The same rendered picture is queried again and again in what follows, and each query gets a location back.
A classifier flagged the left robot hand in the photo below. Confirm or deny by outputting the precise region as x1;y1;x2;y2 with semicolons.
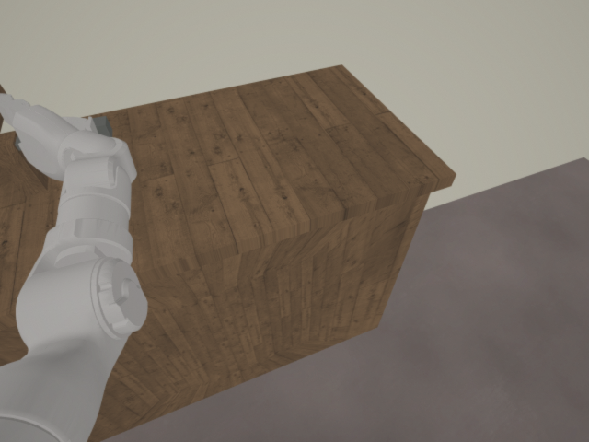
0;93;98;181

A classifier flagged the left robot forearm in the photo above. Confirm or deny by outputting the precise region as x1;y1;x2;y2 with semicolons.
16;130;137;344

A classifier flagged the robot left upper arm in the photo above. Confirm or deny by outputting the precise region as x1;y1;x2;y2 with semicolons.
0;257;148;442

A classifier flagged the counter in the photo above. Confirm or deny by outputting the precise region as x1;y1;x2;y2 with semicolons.
0;64;456;442

